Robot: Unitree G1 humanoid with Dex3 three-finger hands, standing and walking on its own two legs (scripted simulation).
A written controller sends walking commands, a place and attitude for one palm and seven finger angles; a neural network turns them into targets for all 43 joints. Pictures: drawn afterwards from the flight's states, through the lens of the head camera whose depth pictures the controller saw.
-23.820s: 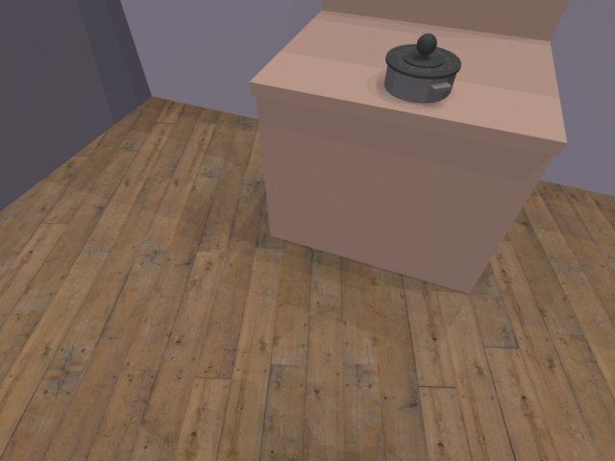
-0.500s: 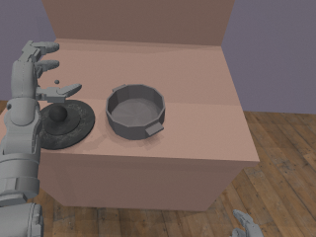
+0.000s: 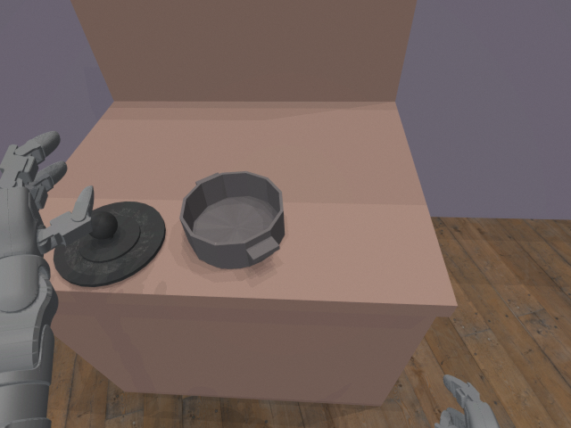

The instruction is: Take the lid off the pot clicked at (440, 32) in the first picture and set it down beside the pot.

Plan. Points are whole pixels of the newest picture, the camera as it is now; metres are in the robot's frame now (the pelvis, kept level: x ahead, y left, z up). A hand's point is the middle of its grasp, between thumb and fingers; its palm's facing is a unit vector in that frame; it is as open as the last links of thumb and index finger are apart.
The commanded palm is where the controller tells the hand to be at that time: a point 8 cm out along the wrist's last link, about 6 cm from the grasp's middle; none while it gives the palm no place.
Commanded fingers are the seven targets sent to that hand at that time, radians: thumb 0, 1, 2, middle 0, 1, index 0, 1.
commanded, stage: draw the hand back to the body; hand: left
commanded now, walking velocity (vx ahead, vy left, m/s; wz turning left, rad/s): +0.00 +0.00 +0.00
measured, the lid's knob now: (102, 225) +0.44 +0.38 +0.01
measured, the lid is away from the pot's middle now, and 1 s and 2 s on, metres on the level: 0.24 0.24 0.24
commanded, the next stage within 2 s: step back with the hand held close in 1.02 s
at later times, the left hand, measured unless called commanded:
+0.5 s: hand (59, 280) +0.23 +0.26 +0.17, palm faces +0.41 -0.86 -0.31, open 7.5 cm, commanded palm +0.17 +0.30 +0.18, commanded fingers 0.00 0.90 0.90 -0.20 -0.30 -0.20 -0.30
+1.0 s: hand (23, 355) +0.15 +0.26 +0.15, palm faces +0.37 -0.86 -0.35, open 7.4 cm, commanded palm +0.10 +0.31 +0.17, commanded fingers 0.00 0.90 0.90 -0.20 -0.30 -0.20 -0.30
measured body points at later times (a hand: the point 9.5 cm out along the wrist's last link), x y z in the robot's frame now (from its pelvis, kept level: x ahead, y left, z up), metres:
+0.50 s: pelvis -0.02 +0.00 +0.00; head -0.03 -0.02 +0.45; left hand +0.20 +0.30 +0.19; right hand +0.17 -0.23 -0.08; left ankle -0.01 +0.13 -0.74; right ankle -0.05 -0.10 -0.74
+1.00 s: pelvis -0.02 +0.03 +0.00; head -0.05 +0.02 +0.45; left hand +0.13 +0.31 +0.17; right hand +0.18 -0.19 -0.07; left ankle -0.01 +0.13 -0.74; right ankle -0.05 -0.10 -0.74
